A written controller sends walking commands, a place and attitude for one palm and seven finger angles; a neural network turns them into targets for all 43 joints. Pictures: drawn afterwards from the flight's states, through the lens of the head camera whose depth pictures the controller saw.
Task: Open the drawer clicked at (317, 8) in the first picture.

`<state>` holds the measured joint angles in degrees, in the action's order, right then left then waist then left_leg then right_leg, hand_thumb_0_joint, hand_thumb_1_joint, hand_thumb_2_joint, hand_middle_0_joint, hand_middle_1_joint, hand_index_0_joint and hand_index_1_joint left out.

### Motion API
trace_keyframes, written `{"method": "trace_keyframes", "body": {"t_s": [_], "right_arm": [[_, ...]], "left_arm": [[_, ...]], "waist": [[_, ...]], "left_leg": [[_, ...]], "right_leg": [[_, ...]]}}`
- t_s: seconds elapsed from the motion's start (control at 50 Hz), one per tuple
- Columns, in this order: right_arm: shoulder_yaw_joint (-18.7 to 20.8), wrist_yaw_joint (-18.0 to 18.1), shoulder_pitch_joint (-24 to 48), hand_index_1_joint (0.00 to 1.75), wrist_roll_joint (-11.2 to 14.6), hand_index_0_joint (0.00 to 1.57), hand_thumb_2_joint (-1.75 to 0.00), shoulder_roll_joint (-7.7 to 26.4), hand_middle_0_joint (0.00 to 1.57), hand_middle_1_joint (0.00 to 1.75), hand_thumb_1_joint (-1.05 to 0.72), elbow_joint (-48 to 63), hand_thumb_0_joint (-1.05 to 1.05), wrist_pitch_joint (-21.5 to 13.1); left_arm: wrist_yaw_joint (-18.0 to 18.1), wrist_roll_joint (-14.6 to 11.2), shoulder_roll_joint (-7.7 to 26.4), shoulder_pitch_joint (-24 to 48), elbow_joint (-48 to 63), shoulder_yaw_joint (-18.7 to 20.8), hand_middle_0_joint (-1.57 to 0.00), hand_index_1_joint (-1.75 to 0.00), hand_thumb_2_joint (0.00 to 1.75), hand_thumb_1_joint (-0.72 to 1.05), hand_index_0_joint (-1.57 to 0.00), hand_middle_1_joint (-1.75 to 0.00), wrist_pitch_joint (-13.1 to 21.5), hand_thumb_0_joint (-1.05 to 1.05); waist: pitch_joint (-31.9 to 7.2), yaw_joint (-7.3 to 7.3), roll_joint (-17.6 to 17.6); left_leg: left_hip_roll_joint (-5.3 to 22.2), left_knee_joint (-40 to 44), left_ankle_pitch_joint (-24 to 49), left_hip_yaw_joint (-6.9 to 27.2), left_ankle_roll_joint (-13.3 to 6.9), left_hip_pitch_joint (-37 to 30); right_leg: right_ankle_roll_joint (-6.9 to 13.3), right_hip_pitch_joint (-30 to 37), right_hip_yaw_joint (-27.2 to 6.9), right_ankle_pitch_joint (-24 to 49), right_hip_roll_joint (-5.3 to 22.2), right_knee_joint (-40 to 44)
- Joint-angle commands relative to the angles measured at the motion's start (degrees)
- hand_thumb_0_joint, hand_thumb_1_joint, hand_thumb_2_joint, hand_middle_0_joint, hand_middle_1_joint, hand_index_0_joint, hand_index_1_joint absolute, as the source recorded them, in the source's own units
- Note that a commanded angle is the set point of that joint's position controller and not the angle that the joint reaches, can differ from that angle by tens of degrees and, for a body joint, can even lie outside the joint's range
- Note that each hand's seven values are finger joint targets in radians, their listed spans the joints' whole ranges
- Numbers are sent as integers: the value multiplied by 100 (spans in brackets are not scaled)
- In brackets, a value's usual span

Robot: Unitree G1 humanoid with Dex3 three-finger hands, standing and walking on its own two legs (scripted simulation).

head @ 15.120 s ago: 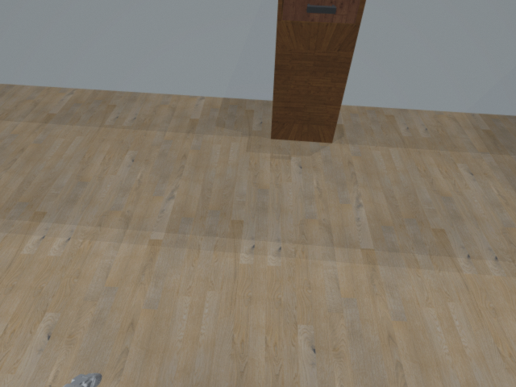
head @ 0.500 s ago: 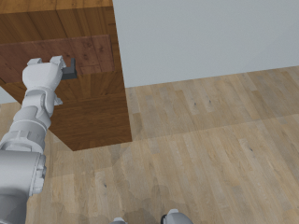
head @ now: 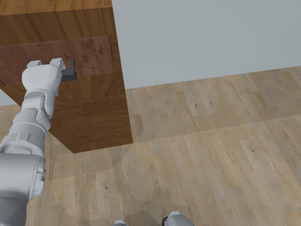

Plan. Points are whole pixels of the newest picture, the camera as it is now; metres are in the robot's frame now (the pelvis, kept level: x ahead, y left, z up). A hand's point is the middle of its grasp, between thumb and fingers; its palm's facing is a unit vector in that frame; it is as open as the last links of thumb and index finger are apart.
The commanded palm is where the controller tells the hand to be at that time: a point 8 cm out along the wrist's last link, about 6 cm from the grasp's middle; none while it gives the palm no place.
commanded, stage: pull the drawer open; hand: left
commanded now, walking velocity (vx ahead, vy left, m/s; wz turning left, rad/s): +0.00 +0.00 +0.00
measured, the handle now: (52, 71) +0.55 +0.25 +0.05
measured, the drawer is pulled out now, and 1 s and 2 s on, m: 0.00 0.04 0.27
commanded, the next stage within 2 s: none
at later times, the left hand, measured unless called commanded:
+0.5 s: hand (52, 95) +0.47 +0.25 +0.03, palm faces -0.03 -0.01 -1.00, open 5.9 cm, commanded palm +0.46 +0.24 +0.08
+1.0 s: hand (52, 103) +0.45 +0.24 +0.03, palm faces -0.01 -0.03 -1.00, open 5.9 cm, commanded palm +0.39 +0.24 +0.08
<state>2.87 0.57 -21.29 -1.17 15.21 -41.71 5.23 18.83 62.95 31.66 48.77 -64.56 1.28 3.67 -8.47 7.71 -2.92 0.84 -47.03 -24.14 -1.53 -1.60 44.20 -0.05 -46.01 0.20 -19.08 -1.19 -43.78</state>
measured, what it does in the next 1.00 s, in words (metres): stands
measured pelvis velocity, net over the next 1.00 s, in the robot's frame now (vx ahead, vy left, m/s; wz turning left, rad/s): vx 0.01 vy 0.00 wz -0.03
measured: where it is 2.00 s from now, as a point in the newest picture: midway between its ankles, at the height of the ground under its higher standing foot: outside the picture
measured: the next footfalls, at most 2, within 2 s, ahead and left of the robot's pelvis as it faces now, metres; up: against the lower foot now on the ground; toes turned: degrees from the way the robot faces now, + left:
none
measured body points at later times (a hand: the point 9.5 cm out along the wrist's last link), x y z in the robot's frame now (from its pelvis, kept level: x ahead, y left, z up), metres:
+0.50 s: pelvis +0.02 +0.00 +0.01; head +0.11 +0.00 +0.45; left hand +0.47 +0.24 +0.08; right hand +0.05 -0.27 -0.13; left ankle -0.03 +0.10 -0.70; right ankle +0.01 -0.12 -0.70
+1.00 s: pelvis +0.01 +0.00 +0.01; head +0.10 -0.01 +0.45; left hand +0.44 +0.24 +0.08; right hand +0.02 -0.27 -0.12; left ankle -0.03 +0.10 -0.70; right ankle +0.01 -0.12 -0.70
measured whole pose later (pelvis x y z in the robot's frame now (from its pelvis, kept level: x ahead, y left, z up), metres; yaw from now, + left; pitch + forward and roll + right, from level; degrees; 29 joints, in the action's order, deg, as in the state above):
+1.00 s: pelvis +0.01 +0.00 +0.01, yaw -2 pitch +18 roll -1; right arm 4.6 -0.3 -21.9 0.3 15.0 -40.6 6.1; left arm 19.6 59.9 27.7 30.0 -45.7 1.6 0.9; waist -8.8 5.0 -3.4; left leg 1.2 -42.1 -23.7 -3.3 -1.6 36.8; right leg -0.1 -39.8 -1.7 -18.5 -1.7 -39.9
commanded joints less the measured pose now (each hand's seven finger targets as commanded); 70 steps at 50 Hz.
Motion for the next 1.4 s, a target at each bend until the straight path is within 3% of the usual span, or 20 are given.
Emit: {"method": "trace_keyframes", "body": {"t_s": [0.0, 0.04, 0.12, 0.16, 0.2, 0.24, 0.32, 0.36, 0.42, 0.46, 0.5, 0.56, 0.64, 0.68, 0.76, 0.92, 1.16, 1.2, 1.3, 1.38], "right_arm": [[345, 40, -836, 30, -40, 20, -90, 988, 20, 30, -90, 258, 0, -88], [356, 28, -816, 30, -15, 20, -90, 951, 20, 30, -90, 289, 0, -97], [374, 13, -751, 30, -11, 20, -90, 947, 20, 30, -90, 341, 0, -81], [395, -25, -726, 30, -5, 20, -90, 918, 20, 30, -90, 379, 0, -71], [405, -31, -681, 30, 14, 20, -90, 924, 20, 30, -90, 401, 0, -60], [429, -54, -602, 30, 29, 20, -90, 877, 20, 30, -90, 489, 0, -61], [449, -101, -469, 30, 42, 20, -90, 875, 20, 30, -90, 573, 0, -62], [412, -16, -593, 30, 22, 20, -90, 956, 20, 30, -90, 285, 0, -22], [404, 10, -640, 30, -10, 20, -90, 935, 20, 30, -90, 224, 0, -44], [424, 2, -678, 30, -41, 20, -90, 903, 20, 30, -90, 204, 0, -63], [421, -3, -701, 30, -38, 20, -90, 897, 20, 30, -90, 175, 0, -58], [379, 24, -660, 30, -33, 20, -90, 904, 20, 30, -90, 239, 0, -54], [341, 57, -596, 30, 2, 20, -90, 888, 20, 30, -90, 341, 0, -83], [356, 47, -593, 30, 4, 20, -90, 855, 20, 30, -90, 413, 0, -101], [384, 21, -504, 30, 9, 20, -90, 847, 20, 30, -90, 523, 0, -110], [430, -52, -148, 30, 128, 20, -90, 827, 20, 30, -90, 766, 0, -135], [356, -78, 643, 30, 171, 20, -90, 768, 20, 30, -90, 1027, 0, -232], [331, -61, 759, 30, 165, 20, -90, 726, 20, 30, -90, 1070, 0, -248], [246, -55, 1100, 30, 127, 20, -90, 631, 20, 30, -90, 1233, 0, -297], [178, -56, 1358, 30, 102, 20, -90, 575, 20, 30, -90, 1338, 0, -309]], "left_arm": [[186, -84, 1460, 1890, 1054, 343, -40, -135, 90, 90, -40, -135, 23, 0], [173, -83, 1138, 1784, 1084, 118, -40, -135, 90, 90, -40, -135, 12, 0], [169, -114, 1262, 1362, 1327, 302, -40, -135, 90, 90, -40, -135, -2, 0], [144, -179, 1013, 1005, 1421, 228, -40, -135, 90, 90, -40, -135, -19, 0], [124, -192, 1114, 689, 1618, 343, -40, -135, 90, 90, -40, -135, -23, 0], [127, -211, 786, 423, 1903, 136, -40, -135, 90, 90, -40, -135, -55, 0], [185, -244, 781, -5, 2548, 219, -40, -135, 90, 90, -40, -135, -162, 0], [273, -103, 1104, 1568, 2129, 197, -40, -135, 90, 90, -40, -135, -206, 0], [351, 39, 1144, 1712, 1672, 209, -40, -135, 90, 90, -40, -135, -307, 0], [358, 19, 975, 2093, 1792, 83, -40, -135, 90, 90, -40, -135, -273, 0], [333, -4, 1037, 2018, 1580, 164, -40, -135, 90, 90, -40, -135, -262, 0], [264, -71, 1101, 2007, 1333, 200, -40, -135, 90, 90, -40, -135, -202, 0], [222, -18, 1137, 1976, 1185, 129, -40, -135, 90, 90, -40, -135, -101, 0], [211, -28, 886, 1682, 1176, 9, -40, -135, 90, 90, -40, -135, -53, 0], [190, -109, 979, 951, 1532, 239, -40, -135, 90, 90, -40, -135, 48, 0], [221, -337, 601, -909, 2825, 178, -40, -135, 90, 90, -40, -135, -158, 0], [278, -437, -52, -2567, 4767, -131, -40, -135, 90, 90, -40, -135, -900, 0], [261, -411, -90, -2893, 4888, -116, -40, -135, 90, 90, -40, -135, -994, 0], [205, -428, -307, -3726, 5620, -196, -40, -135, 90, 90, -40, -135, -1056, 0], [195, -360, -331, -4028, 6005, -211, -40, -135, 90, 90, -40, -135, -1062, 0]], "waist": [[-2538, -168, -276], [-2406, -137, -211], [-2617, -317, -226], [-2652, -366, -212], [-2580, -467, -190], [-2525, -451, -227], [-2548, -548, -221], [-1994, -72, -51], [-2195, -156, -235], [-2426, -93, -457], [-2494, -115, -371], [-2395, -91, -43], [-2221, -102, -101], [-2344, -162, -98], [-2702, -446, -142], [-2373, -702, 18], [-1840, -794, -185], [-1734, -833, 0], [-1651, -967, 49], [-1416, -1019, 1]], "left_leg": [[-102, 332, 3008, 107, -25, -1521], [-88, 365, 3032, 125, -18, -1549], [-77, 393, 3320, 68, -27, -1633], [-58, 392, 3642, 72, -15, -1754], [-27, 430, 3847, 93, -9, -1792], [-6, 449, 4125, 83, -11, -1941], [34, 497, 4490, 123, 4, -2122], [23, 449, 3972, 164, 5, -1977], [-29, 444, 3911, 152, 40, -2037], [-11, 356, 4279, 206, 80, -2309], [-22, 306, 4304, 208, 81, -2289], [-96, 340, 3662, 153, 6, -1887], [-154, 408, 3001, 94, -24, -1574], [-152, 412, 2982, 92, -27, -1612], [-156, 443, 3130, 29, -38, -1631], [-71, 726, 3647, -13, -58, -1769], [69, 887, 4520, 161, 79, -2713], [61, 912, 4453, 161, 82, -2725], [50, 922, 4752, 166, 101, -2870], [-14, 988, 4276, 133, 107, -2820]], "right_leg": [[164, 1611, 118, 2181, -156, 252], [170, 1557, 164, 2134, -171, 274], [165, 1853, 116, 2403, -156, 264], [174, 1924, 132, 2541, -159, 279], [166, 1972, 129, 2618, -153, 278], [161, 1995, 145, 2745, -155, 327], [160, 2139, 143, 2908, -140, 348], [134, 1695, 171, 2677, -151, 383], [164, 1592, 194, 2457, -151, 329], [173, 1486, 196, 2553, -151, 291], [157, 1511, 181, 2595, -155, 264], [154, 1727, 126, 2543, -146, 303], [164, 1726, 110, 2307, -130, 316], [170, 1745, 114, 2235, -138, 311], [194, 2145, 59, 2456, -135, 289], [187, 2587, 67, 2827, -130, 460], [186, 2469, 236, 2672, -113, 582], [173, 2515, 252, 2690, -107, 582], [171, 2700, 248, 2994, -63, 559], [195, 2710, 238, 2727, -55, 599]]}}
